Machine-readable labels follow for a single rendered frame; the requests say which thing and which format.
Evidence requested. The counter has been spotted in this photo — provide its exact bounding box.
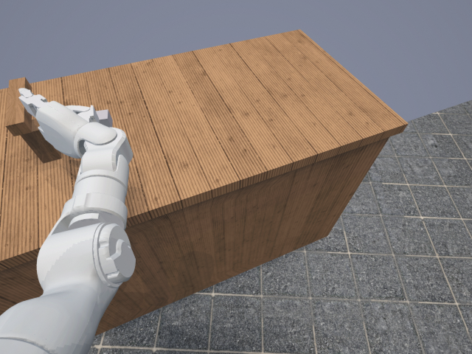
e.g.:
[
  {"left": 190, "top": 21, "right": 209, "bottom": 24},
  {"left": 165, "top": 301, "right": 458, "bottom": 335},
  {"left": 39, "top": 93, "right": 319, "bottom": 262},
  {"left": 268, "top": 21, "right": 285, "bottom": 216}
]
[{"left": 0, "top": 29, "right": 408, "bottom": 335}]

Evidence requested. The robot left upper arm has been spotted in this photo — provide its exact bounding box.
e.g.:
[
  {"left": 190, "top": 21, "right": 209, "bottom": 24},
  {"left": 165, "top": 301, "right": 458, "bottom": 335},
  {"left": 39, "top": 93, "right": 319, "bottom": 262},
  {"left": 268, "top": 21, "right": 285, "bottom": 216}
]
[{"left": 0, "top": 222, "right": 136, "bottom": 354}]

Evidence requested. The left robot forearm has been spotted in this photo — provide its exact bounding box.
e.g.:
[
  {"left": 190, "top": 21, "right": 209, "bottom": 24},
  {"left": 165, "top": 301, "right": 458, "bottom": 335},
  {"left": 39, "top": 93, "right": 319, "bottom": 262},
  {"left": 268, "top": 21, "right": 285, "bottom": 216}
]
[{"left": 37, "top": 122, "right": 133, "bottom": 287}]

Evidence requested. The tap lever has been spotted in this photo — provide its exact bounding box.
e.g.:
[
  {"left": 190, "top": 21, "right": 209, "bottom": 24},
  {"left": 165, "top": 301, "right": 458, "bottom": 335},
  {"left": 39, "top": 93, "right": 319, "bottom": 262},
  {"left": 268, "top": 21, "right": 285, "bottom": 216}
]
[{"left": 96, "top": 109, "right": 113, "bottom": 128}]

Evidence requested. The left robot hand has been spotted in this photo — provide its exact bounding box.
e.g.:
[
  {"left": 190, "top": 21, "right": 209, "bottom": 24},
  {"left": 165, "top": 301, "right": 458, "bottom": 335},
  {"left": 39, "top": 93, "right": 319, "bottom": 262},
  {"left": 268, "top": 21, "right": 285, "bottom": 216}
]
[{"left": 18, "top": 88, "right": 100, "bottom": 159}]

